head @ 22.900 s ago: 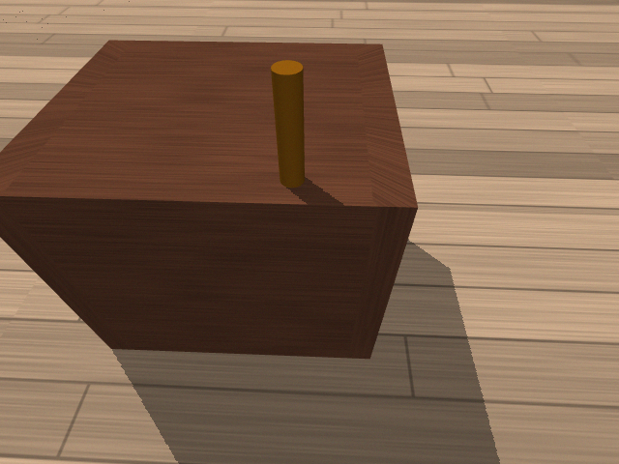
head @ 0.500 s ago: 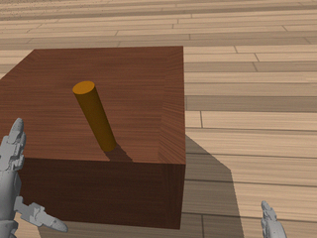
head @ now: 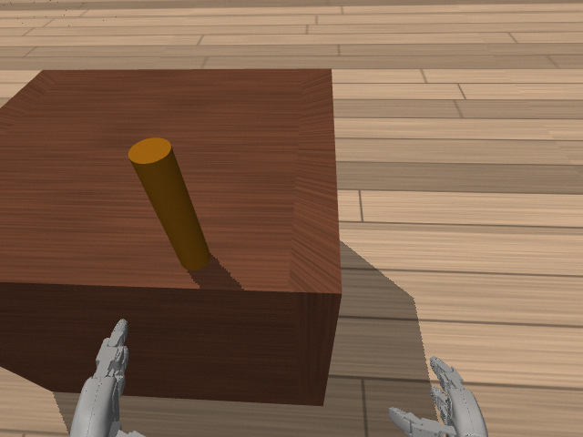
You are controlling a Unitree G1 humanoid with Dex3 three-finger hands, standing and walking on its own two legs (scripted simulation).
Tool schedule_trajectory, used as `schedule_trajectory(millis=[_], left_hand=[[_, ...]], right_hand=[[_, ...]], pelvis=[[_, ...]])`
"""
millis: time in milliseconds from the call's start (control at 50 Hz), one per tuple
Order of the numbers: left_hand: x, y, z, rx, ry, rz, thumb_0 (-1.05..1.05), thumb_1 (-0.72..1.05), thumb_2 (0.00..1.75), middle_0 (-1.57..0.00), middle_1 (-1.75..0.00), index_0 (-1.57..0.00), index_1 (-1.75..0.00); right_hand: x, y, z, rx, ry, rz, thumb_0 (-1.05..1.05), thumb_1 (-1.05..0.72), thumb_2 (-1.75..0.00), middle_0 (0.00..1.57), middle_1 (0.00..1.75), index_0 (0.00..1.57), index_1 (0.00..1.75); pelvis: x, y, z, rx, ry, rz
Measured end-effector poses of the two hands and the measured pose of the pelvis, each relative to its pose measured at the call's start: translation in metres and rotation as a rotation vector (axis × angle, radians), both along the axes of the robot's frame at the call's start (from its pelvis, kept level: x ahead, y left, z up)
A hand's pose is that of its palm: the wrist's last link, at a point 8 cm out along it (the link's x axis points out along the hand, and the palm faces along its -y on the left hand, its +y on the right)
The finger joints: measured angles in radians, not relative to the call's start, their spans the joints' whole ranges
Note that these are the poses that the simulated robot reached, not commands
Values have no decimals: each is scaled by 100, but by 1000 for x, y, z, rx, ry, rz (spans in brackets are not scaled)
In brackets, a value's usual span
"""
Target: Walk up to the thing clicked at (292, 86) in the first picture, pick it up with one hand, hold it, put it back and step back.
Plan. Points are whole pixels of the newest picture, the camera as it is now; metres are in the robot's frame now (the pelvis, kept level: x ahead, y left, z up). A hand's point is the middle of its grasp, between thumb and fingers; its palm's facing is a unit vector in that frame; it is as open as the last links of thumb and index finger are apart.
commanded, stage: home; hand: left
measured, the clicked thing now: (176, 213) +0.40 +0.20 +0.09
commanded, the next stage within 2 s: none
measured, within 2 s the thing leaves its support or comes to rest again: neither
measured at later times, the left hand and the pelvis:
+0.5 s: hand (189, 395) +0.20 +0.18 -0.10, palm faces +0.07 -0.97 -0.23, open 17.5 cm; pelvis +0.02 +0.01 +0.00, yaw -2 degrees
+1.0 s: hand out of the picture +0.08 +0.26 -0.14, palm faces -0.06 -0.91 -0.41, open 17.5 cm; pelvis +0.00 +0.00 +0.00, yaw +0 degrees
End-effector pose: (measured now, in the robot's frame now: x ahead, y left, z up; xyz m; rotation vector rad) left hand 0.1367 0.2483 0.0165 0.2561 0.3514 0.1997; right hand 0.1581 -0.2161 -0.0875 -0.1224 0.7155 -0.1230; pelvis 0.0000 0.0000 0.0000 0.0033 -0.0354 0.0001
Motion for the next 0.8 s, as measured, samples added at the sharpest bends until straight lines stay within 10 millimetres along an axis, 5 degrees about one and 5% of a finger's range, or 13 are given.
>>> schedule_trajectory(millis=[220, 660, 800], left_hand=[[13, -26, -86, -109, 326, -43, -1, -54, 6, -6, -6, -5, -6], [45, -17, -93, -71, 361, -13, -1, -54, 5, -5, -5, -5, -5], [16, 20, -109, 42, 562, -37, -1, -53, 6, -6, -5, -6, -6]], right_hand=[[0, -12, 3, -70, 40, -17, 1, -75, -81, 18, 28, 18, 28], [-23, -16, -16, -76, 200, -28, 1, -90, -90, 20, 30, 20, 30], [-39, -47, -23, -122, 283, -5, 1, -89, -90, 20, 30, 20, 30]], pelvis=[[4, 2, -1, -3, 32, -9], [20, 9, -2, -9, 45, -33], [16, 6, -5, 3, 23, -22]])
